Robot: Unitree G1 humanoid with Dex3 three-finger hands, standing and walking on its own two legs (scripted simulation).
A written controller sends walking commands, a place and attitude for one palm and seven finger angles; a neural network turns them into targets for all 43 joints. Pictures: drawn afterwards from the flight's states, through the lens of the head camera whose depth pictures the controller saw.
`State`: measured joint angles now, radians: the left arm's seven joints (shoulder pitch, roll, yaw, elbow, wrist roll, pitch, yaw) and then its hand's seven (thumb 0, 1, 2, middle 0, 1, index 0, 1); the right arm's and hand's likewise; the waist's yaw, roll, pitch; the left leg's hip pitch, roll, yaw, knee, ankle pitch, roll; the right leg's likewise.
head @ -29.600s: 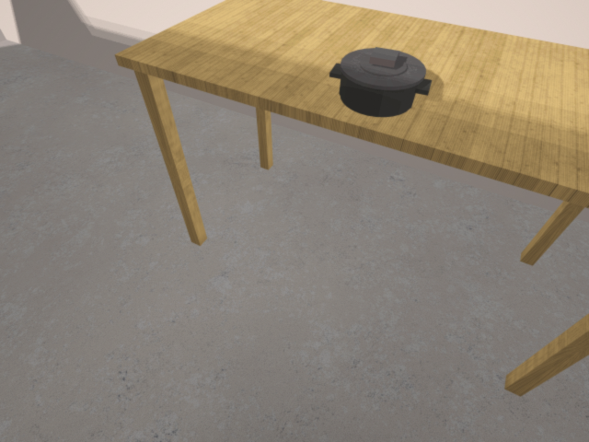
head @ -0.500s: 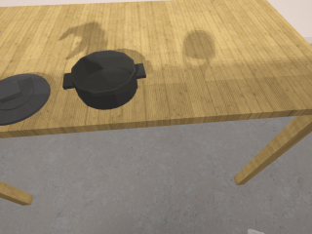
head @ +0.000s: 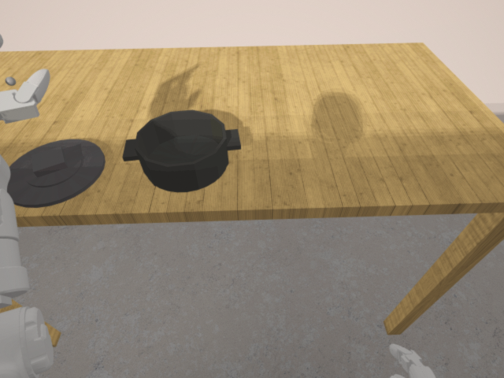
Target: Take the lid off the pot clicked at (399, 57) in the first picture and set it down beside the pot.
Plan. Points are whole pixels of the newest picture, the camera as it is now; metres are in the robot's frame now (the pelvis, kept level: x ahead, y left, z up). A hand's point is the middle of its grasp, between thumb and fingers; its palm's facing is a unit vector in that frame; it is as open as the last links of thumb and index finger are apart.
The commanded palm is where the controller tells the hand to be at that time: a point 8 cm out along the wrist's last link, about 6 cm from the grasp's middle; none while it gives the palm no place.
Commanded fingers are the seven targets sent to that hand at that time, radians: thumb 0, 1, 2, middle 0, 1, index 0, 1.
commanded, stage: draw the hand back to the body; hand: left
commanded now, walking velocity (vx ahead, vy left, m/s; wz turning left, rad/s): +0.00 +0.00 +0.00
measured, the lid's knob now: (49, 161) +0.46 +0.41 +0.09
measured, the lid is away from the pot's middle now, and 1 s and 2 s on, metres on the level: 0.25 0.25 0.25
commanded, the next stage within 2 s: step back with the hand held close in 1.32 s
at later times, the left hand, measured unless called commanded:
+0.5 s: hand out of the picture +0.28 +0.28 +0.29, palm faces +0.57 -0.80 -0.18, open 8.0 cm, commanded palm +0.22 +0.31 +0.29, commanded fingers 0.00 0.90 0.90 -0.20 -0.30 -0.20 -0.30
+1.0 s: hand out of the picture +0.19 +0.25 +0.28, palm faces +0.52 -0.81 -0.25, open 7.4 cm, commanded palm +0.13 +0.29 +0.28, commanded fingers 0.00 0.90 0.90 -0.20 -0.30 -0.20 -0.30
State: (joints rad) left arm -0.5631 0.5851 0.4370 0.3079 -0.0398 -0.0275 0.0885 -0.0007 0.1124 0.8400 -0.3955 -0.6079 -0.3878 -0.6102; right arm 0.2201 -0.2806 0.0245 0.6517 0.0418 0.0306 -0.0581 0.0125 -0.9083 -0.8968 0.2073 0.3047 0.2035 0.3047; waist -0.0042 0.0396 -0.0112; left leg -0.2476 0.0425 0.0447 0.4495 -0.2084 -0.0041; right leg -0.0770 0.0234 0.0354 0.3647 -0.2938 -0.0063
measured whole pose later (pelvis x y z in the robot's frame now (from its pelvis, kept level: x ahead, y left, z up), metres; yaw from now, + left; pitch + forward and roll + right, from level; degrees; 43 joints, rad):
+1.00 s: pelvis -0.02 +0.00 +0.00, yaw +0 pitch -6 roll -1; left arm 0.12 0.39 0.43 -0.46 -0.11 -0.11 0.09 0.01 0.89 0.89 -0.21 -0.30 -0.20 -0.30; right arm 0.13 -0.21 0.02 0.70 -0.01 -0.09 -0.07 0.02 -0.91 -0.90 0.21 0.30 0.20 0.30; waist 0.07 0.05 0.03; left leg -0.12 0.04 0.04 0.38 -0.16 0.00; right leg 0.05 0.02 0.03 0.29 -0.24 0.00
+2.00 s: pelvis -0.10 +0.04 -0.01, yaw +1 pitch -1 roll -4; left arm 0.42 0.50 0.54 -0.78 -0.07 -0.24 0.15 0.01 0.88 0.89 -0.22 -0.30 -0.21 -0.30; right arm 0.23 -0.21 -0.01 0.58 0.02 -0.05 -0.06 0.02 -0.91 -0.90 0.21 0.30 0.20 0.30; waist -0.01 0.05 0.03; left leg -0.42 0.04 0.02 0.54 -0.13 0.04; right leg -0.24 0.02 0.01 0.47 -0.22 0.03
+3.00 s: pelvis -0.36 +0.06 +0.00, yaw +1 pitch -2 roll -2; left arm 0.22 0.49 0.54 -0.62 -0.09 -0.10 0.14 0.01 0.89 0.90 -0.20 -0.30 -0.20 -0.30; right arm 0.23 -0.14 0.02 0.59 0.02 -0.04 -0.02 0.02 -0.91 -0.90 0.21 0.30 0.20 0.30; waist -0.06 0.00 -0.04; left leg -0.43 0.01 -0.02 0.57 -0.35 0.00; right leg -0.21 0.09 -0.05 0.59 -0.53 -0.07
